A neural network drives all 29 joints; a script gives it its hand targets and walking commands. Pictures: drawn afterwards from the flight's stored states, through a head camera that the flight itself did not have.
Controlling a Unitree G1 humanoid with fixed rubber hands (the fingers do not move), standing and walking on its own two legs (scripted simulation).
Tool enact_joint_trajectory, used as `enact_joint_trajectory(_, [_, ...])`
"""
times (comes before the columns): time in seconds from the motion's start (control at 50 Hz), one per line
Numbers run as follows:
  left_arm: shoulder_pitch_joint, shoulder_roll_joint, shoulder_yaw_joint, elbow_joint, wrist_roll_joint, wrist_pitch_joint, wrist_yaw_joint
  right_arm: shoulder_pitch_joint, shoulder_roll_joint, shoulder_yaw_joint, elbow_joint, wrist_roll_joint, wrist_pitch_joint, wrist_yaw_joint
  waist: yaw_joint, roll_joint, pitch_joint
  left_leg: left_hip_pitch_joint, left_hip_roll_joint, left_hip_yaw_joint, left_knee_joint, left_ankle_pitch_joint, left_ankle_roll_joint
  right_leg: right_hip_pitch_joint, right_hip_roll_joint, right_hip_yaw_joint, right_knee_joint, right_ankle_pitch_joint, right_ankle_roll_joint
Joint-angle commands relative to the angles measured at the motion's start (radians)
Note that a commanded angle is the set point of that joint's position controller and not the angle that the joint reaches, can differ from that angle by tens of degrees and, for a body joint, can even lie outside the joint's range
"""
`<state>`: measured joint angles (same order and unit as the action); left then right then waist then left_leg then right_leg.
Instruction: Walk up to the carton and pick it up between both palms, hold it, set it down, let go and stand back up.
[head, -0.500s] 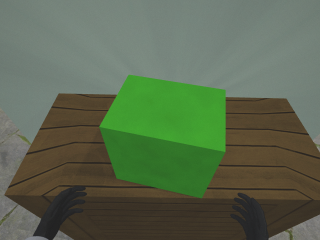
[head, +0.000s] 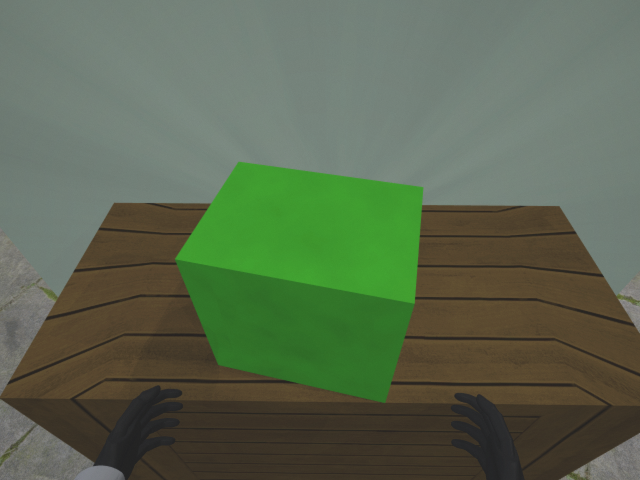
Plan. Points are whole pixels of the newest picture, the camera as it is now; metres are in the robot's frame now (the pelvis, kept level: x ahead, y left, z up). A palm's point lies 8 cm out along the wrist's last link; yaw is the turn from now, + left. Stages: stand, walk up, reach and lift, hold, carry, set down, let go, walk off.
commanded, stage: set down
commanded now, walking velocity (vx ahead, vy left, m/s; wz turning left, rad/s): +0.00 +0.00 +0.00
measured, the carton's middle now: (312, 283) +0.38 +0.03 +0.04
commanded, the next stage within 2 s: let go in 0.56 s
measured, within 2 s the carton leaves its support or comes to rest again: neither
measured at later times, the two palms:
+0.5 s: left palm (129, 469) +0.17 +0.25 -0.06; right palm (498, 476) +0.16 -0.20 -0.07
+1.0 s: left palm out of the picture +0.16 +0.22 -0.07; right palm out of the picture +0.14 -0.23 -0.08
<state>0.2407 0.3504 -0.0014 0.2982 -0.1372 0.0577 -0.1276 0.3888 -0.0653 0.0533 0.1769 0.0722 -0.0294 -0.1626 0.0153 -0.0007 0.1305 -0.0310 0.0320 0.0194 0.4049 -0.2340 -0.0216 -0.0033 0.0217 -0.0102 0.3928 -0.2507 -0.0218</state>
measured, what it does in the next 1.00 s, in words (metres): stands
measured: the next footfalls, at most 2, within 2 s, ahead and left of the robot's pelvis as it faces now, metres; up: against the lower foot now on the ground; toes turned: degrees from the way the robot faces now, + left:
none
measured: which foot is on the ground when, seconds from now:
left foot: down 0.00-1.00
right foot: down 0.00-1.00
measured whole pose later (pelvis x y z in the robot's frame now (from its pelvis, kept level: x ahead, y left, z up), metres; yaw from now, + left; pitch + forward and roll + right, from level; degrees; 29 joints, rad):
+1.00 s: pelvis +0.00 -0.01 +0.00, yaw -2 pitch -6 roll +0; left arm 0.18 0.20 0.02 0.49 -0.01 0.13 0.01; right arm 0.20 -0.18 -0.02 0.66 -0.01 -0.18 0.01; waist 0.02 -0.02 0.13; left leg -0.06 0.04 0.05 0.35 -0.20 -0.03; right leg -0.06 0.03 0.01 0.38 -0.23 -0.03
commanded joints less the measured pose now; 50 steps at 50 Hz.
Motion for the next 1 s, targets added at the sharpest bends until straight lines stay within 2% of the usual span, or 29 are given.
enact_joint_trajectory(0.0, [-0.048, 0.148, 0.079, -0.146, 0.026, -0.017, 0.021, -0.010, -0.033, -0.007, -0.093, 0.000, -0.049, 0.029, 0.017, 0.044, -0.044, 0.012, -0.008, 0.025, -0.049, 0.129, 0.001, -0.119, -0.062, 0.061, -0.110, 0.167, -0.002])
enact_joint_trajectory(0.02, [-0.012, 0.139, 0.085, -0.069, 0.040, 0.003, 0.019, -0.012, -0.047, -0.012, -0.040, -0.018, -0.057, 0.028, 0.009, 0.038, -0.040, 0.015, -0.012, 0.026, -0.044, 0.153, -0.004, -0.103, -0.059, 0.053, -0.115, 0.197, -0.005])
enact_joint_trajectory(0.04, [-0.012, 0.127, 0.080, -0.136, 0.033, -0.009, 0.023, -0.021, -0.054, -0.027, -0.088, -0.014, -0.075, 0.030, 0.003, 0.006, -0.078, 0.019, -0.021, 0.038, -0.043, 0.174, -0.007, -0.091, -0.058, 0.060, -0.107, 0.249, 0.005])
enact_joint_trajectory(0.06, [0.012, 0.092, 0.087, -0.013, 0.092, 0.041, 0.018, -0.035, -0.080, -0.013, 0.093, -0.036, -0.056, 0.038, -0.009, 0.085, 0.003, 0.051, -0.020, 0.034, -0.059, 0.199, -0.020, -0.104, -0.056, 0.048, -0.131, 0.241, -0.004])
enact_joint_trajectory(0.08, [0.007, 0.107, 0.098, -0.184, 0.046, -0.001, 0.021, -0.004, -0.056, -0.028, -0.071, -0.013, -0.100, 0.039, -0.001, 0.031, -0.102, 0.064, -0.014, 0.038, -0.038, 0.269, -0.019, -0.067, -0.044, 0.035, -0.108, 0.299, 0.010])
enact_joint_trajectory(0.1, [-0.013, 0.108, 0.102, -0.072, 0.070, 0.005, 0.017, -0.008, -0.065, -0.018, 0.032, -0.014, -0.101, 0.043, 0.001, 0.049, -0.028, 0.043, -0.024, 0.043, -0.042, 0.219, -0.018, -0.082, -0.056, 0.046, -0.127, 0.296, 0.008])
enact_joint_trajectory(0.14, [-0.017, 0.102, 0.101, -0.114, 0.071, -0.019, 0.029, -0.025, -0.083, -0.054, 0.046, -0.031, -0.124, 0.062, -0.005, 0.047, -0.056, 0.051, -0.014, 0.039, -0.048, 0.210, -0.020, -0.098, -0.043, 0.026, -0.105, 0.248, 0.005])
enact_joint_trajectory(0.18, [-0.011, 0.078, 0.095, -0.016, 0.082, -0.013, 0.048, -0.072, -0.084, -0.049, 0.140, -0.061, -0.139, 0.074, 0.005, 0.029, -0.084, 0.037, -0.025, 0.058, -0.051, 0.196, -0.020, -0.079, -0.057, 0.034, -0.119, 0.244, 0.007])
enact_joint_trajectory(0.22, [-0.012, 0.084, 0.094, -0.120, 0.066, -0.053, 0.058, -0.054, -0.071, -0.046, 0.071, -0.049, -0.185, 0.077, 0.006, 0.025, -0.166, 0.061, -0.022, 0.055, -0.023, 0.291, -0.032, -0.071, -0.044, 0.027, -0.098, 0.343, 0.004])
enact_joint_trajectory(0.24, [0.000, 0.064, 0.075, 0.030, 0.094, -0.003, 0.057, -0.075, -0.099, -0.031, 0.212, -0.065, -0.166, 0.079, 0.011, 0.053, -0.093, 0.057, -0.018, 0.054, -0.038, 0.277, -0.049, -0.079, -0.031, 0.032, -0.124, 0.292, -0.002])
enact_joint_trajectory(0.26, [0.003, 0.065, 0.102, -0.069, 0.095, -0.033, 0.071, -0.057, -0.107, -0.059, 0.146, -0.051, -0.195, 0.092, 0.009, 0.042, -0.149, 0.094, -0.016, 0.046, -0.034, 0.319, -0.037, -0.080, -0.030, 0.016, -0.082, 0.330, 0.002])
enact_joint_trajectory(0.3, [-0.002, 0.059, 0.091, 0.008, 0.092, -0.023, 0.060, -0.074, -0.100, -0.044, 0.235, -0.059, -0.215, 0.095, 0.009, 0.034, -0.133, 0.092, -0.013, 0.043, -0.022, 0.383, -0.049, -0.076, -0.033, 0.030, -0.110, 0.392, 0.000])
enact_joint_trajectory(0.34, [-0.007, 0.053, 0.096, -0.029, 0.092, -0.052, 0.068, -0.058, -0.141, -0.073, 0.242, -0.061, -0.249, 0.101, -0.010, 0.040, -0.184, 0.141, -0.010, 0.029, -0.018, 0.435, -0.051, -0.091, -0.014, 0.011, -0.078, 0.409, 0.002])
enact_joint_trajectory(0.36, [0.022, 0.027, 0.082, 0.063, 0.110, -0.030, 0.063, -0.079, -0.154, -0.055, 0.328, -0.062, -0.243, 0.101, -0.003, 0.035, -0.135, 0.142, -0.018, 0.043, -0.013, 0.425, -0.055, -0.085, -0.023, 0.022, -0.097, 0.432, -0.003])
enact_joint_trajectory(0.38, [0.022, 0.031, 0.097, 0.040, 0.111, -0.028, 0.061, -0.082, -0.155, -0.058, 0.321, -0.058, -0.256, 0.104, -0.002, 0.056, -0.143, 0.154, -0.017, 0.031, -0.018, 0.463, -0.058, -0.089, -0.017, 0.008, -0.089, 0.436, -0.002])
enact_joint_trajectory(0.4, [0.017, 0.023, 0.105, -0.018, 0.099, -0.052, 0.061, -0.100, -0.137, -0.066, 0.272, -0.043, -0.278, 0.105, 0.007, 0.022, -0.190, 0.164, -0.022, 0.039, -0.008, 0.476, -0.052, -0.079, -0.019, 0.006, -0.084, 0.475, 0.007])
enact_joint_trajectory(0.42, [0.001, 0.013, 0.093, 0.022, 0.096, -0.056, 0.059, -0.100, -0.150, -0.052, 0.329, -0.044, -0.284, 0.105, 0.014, 0.033, -0.185, 0.166, -0.016, 0.029, -0.008, 0.502, -0.057, -0.085, -0.017, 0.014, -0.082, 0.486, 0.001])
enact_joint_trajectory(0.44, [-0.009, -0.003, 0.092, 0.069, 0.121, -0.033, 0.059, -0.121, -0.167, -0.056, 0.426, -0.058, -0.270, 0.113, -0.010, 0.066, -0.154, 0.201, -0.015, 0.028, -0.011, 0.504, -0.069, -0.123, -0.001, -0.003, -0.091, 0.412, 0.000])
enact_joint_trajectory(0.5, [-0.030, -0.016, 0.064, 0.050, 0.092, -0.012, 0.075, -0.174, -0.178, -0.081, 0.372, -0.047, -0.266, 0.125, 0.012, 0.035, -0.111, 0.183, -0.007, 0.027, -0.027, 0.420, -0.050, -0.162, 0.008, -0.014, -0.112, 0.266, -0.009])
enact_joint_trajectory(0.56, [-0.065, -0.041, 0.060, 0.060, 0.096, 0.003, 0.094, -0.190, -0.170, -0.075, 0.389, -0.073, -0.258, 0.143, 0.027, 0.024, -0.099, 0.148, 0.009, 0.040, -0.042, 0.376, -0.040, -0.160, 0.009, -0.013, -0.122, 0.218, -0.013])
enact_joint_trajectory(0.6, [-0.070, -0.060, 0.049, 0.108, 0.108, 0.040, 0.095, -0.198, -0.200, -0.080, 0.458, -0.079, -0.227, 0.149, 0.013, 0.020, -0.061, 0.156, 0.002, 0.034, -0.055, 0.379, -0.036, -0.173, 0.013, -0.014, -0.115, 0.218, -0.011])
enact_joint_trajectory(0.62, [-0.069, -0.048, 0.057, 0.061, 0.101, 0.036, 0.097, -0.194, -0.168, -0.066, 0.396, -0.073, -0.229, 0.145, 0.034, 0.019, -0.079, 0.153, 0.002, 0.049, -0.056, 0.363, -0.043, -0.147, 0.007, -0.016, -0.131, 0.228, -0.006])
enact_joint_trajectory(0.66, [-0.074, -0.029, 0.056, 0.058, 0.111, 0.026, 0.107, -0.182, -0.195, -0.100, 0.407, -0.075, -0.232, 0.149, 0.001, 0.019, -0.103, 0.159, -0.005, 0.046, -0.053, 0.360, -0.033, -0.163, 0.007, -0.005, -0.100, 0.243, -0.002])
enact_joint_trajectory(0.68, [-0.085, -0.048, 0.043, 0.084, 0.113, 0.036, 0.109, -0.218, -0.202, -0.096, 0.428, -0.066, -0.223, 0.154, 0.017, 0.046, -0.100, 0.153, -0.004, 0.054, -0.055, 0.371, -0.040, -0.163, 0.007, 0.003, -0.117, 0.230, -0.010])
enact_joint_trajectory(0.74, [-0.101, -0.034, 0.053, 0.075, 0.124, 0.031, 0.133, -0.216, -0.208, -0.105, 0.452, -0.068, -0.204, 0.164, 0.002, 0.050, -0.109, 0.104, -0.012, 0.060, -0.059, 0.268, -0.029, -0.141, 0.000, 0.004, -0.101, 0.196, -0.006])
enact_joint_trajectory(0.84, [-0.121, -0.040, 0.056, 0.071, 0.127, 0.050, 0.134, -0.234, -0.205, -0.098, 0.400, -0.079, -0.178, 0.161, 0.006, -0.016, -0.112, 0.078, -0.027, 0.068, -0.074, 0.200, -0.005, -0.134, -0.020, 0.005, -0.106, 0.187, 0.016])
enact_joint_trajectory(0.92, [-0.136, -0.044, 0.056, 0.056, 0.131, 0.050, 0.149, -0.232, -0.206, -0.103, 0.378, -0.078, -0.184, 0.167, 0.013, 0.012, -0.127, 0.072, -0.025, 0.079, -0.071, 0.183, -0.005, -0.139, -0.023, 0.005, -0.096, 0.171, 0.018])
enact_joint_trajectory(0.96, [-0.148, -0.032, 0.047, 0.060, 0.118, 0.039, 0.148, -0.216, -0.204, -0.101, 0.376, -0.082, -0.180, 0.166, 0.006, -0.045, -0.113, 0.058, -0.027, 0.072, -0.067, 0.153, 0.006, -0.156, -0.030, 0.018, -0.099, 0.167, 0.026])
enact_joint_trajectory(0.98, [-0.139, -0.029, 0.053, 0.102, 0.133, 0.051, 0.148, -0.228, -0.208, -0.098, 0.408, -0.089, -0.172, 0.168, 0.012, -0.012, -0.096, 0.051, -0.029, 0.080, -0.066, 0.139, 0.001, -0.167, -0.030, 0.019, -0.096, 0.143, 0.023])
